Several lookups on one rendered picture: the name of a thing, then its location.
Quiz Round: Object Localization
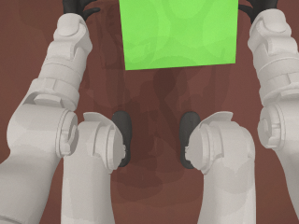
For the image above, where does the robot left hand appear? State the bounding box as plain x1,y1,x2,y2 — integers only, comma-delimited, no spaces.
62,0,101,22

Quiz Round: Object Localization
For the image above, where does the carton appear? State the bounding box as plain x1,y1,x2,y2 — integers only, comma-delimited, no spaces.
119,0,238,70

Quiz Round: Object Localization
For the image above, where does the right robot shin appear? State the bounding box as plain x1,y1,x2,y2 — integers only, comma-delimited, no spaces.
185,111,256,168

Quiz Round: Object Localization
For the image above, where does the robot left upper arm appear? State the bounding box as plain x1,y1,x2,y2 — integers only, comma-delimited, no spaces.
0,104,79,224

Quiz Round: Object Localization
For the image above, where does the robot right forearm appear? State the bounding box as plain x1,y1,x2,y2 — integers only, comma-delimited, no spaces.
248,8,299,106

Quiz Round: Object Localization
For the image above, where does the robot right hand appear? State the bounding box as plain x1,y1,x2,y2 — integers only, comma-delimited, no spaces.
237,0,278,25

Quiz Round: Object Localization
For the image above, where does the robot left forearm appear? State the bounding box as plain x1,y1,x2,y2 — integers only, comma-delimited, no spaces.
7,13,93,149

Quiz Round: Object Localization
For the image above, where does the right robot foot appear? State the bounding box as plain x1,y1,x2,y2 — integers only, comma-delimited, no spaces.
178,111,201,169

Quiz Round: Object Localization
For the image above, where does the robot right upper arm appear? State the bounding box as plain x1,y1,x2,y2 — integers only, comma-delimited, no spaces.
257,100,299,220

